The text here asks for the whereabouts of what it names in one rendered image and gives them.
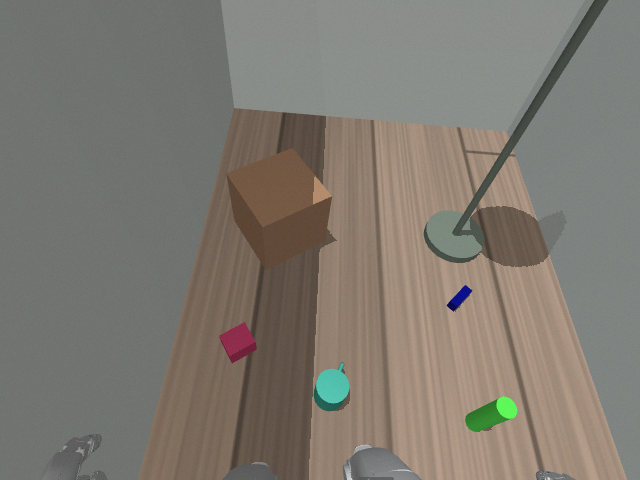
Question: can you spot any floor lamp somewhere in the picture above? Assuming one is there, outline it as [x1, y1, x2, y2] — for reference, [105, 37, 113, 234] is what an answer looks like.
[424, 0, 608, 263]

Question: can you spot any left robot hand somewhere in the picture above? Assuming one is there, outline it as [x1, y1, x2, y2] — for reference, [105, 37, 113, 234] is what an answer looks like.
[39, 434, 108, 480]

